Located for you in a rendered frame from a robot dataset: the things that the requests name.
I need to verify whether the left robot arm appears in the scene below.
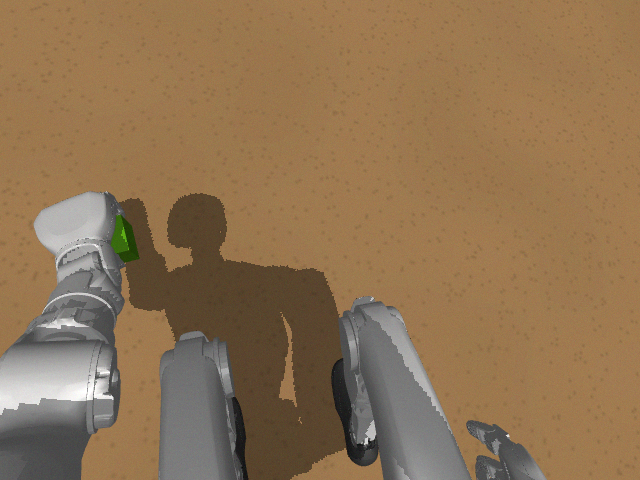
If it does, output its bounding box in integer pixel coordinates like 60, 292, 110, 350
0, 239, 125, 480

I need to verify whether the left robot foot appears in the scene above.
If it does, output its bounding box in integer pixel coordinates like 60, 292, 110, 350
232, 397, 249, 480

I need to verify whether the right robot foot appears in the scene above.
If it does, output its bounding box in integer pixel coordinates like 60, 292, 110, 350
331, 358, 378, 466

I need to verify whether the right robot hand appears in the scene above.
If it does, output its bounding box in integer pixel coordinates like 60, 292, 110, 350
466, 420, 547, 480

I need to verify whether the left robot hand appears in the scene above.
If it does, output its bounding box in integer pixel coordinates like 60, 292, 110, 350
33, 191, 126, 269

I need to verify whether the cube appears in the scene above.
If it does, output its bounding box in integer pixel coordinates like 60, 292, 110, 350
111, 214, 140, 263

